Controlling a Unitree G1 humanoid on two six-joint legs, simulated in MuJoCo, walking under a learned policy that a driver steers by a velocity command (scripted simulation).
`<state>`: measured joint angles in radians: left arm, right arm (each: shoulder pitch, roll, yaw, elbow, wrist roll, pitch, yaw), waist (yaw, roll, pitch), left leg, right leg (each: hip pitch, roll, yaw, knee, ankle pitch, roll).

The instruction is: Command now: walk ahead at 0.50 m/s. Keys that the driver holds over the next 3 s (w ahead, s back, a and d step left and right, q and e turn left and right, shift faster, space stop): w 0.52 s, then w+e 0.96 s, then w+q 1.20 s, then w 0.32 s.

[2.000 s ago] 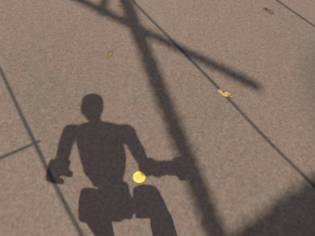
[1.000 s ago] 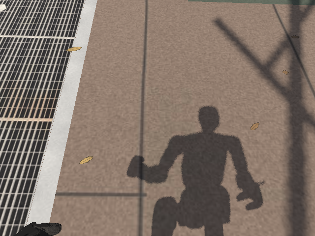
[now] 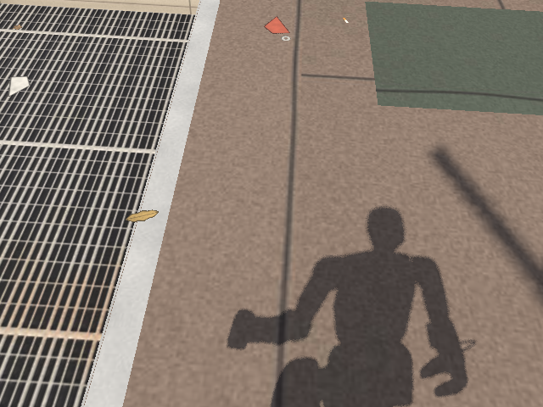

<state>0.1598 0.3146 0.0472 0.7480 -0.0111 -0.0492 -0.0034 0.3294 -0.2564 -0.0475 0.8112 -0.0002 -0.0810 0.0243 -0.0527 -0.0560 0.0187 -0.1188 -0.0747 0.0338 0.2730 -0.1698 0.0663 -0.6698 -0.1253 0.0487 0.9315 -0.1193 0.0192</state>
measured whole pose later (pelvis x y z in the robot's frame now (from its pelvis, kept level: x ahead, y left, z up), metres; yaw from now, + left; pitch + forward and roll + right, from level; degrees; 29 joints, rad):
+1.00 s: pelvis +0.54 -0.02 +0.00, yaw -12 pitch +0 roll +2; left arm 0.23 0.31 0.08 0.80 -0.02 0.00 0.01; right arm 0.26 -0.23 -0.07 0.85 -0.01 -0.09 0.01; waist -0.03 -0.06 0.03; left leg -0.18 -0.01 0.12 0.34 -0.17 0.02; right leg -0.62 -0.09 0.05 1.15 -0.28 0.00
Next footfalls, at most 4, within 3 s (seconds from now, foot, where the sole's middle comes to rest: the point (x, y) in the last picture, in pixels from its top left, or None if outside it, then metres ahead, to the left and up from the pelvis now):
0.24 right None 0.31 -0.15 -0.78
0.78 left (227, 362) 0.61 0.09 -0.78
1.30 right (348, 299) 0.78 -0.25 -0.78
1.82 left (319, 201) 1.14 -0.21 -0.78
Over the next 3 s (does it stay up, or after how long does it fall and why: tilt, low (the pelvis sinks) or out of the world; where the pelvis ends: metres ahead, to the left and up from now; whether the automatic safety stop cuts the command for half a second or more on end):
stays up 1.58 -0.32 -0.01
